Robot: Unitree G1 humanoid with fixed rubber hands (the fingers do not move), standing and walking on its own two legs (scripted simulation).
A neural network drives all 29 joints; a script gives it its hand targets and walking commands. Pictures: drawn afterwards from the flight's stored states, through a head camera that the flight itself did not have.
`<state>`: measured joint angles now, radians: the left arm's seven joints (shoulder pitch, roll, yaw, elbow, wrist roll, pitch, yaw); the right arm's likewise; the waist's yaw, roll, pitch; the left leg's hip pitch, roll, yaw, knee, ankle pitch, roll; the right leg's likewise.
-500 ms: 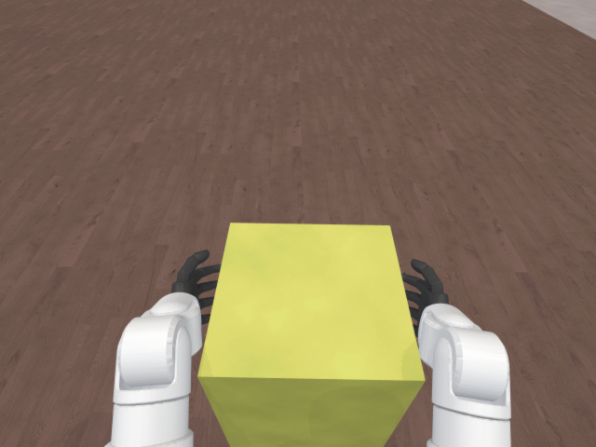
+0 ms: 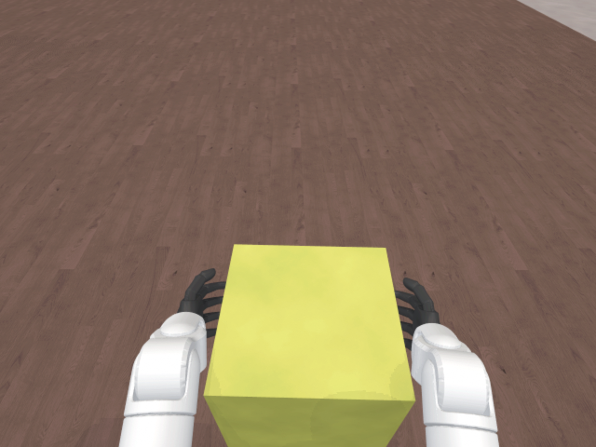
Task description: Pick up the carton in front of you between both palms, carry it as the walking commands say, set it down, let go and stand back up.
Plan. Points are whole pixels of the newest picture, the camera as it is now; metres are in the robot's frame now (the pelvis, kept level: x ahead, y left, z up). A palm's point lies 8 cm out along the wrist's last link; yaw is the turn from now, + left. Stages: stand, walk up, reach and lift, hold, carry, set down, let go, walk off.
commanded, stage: carry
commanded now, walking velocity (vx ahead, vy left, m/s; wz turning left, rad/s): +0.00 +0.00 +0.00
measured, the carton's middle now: (307, 356) +0.26 +0.00 -0.02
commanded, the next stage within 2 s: hold in 0.88 s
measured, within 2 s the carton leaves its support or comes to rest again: neither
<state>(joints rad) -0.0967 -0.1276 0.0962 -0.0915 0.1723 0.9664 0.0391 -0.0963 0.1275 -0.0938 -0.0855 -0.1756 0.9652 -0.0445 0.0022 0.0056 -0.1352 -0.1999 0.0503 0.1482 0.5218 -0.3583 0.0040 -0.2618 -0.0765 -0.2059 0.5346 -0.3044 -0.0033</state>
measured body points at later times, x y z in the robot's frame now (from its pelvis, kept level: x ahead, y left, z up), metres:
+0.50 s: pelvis -0.03 +0.00 +0.00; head -0.06 +0.00 +0.45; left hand +0.27 +0.15 +0.04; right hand +0.26 -0.16 +0.04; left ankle -0.05 +0.10 -0.73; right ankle -0.02 -0.11 -0.73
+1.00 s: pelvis -0.05 +0.00 +0.01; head -0.06 -0.01 +0.46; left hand +0.25 +0.15 +0.04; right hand +0.24 -0.16 +0.04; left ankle -0.06 +0.11 -0.73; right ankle -0.02 -0.11 -0.73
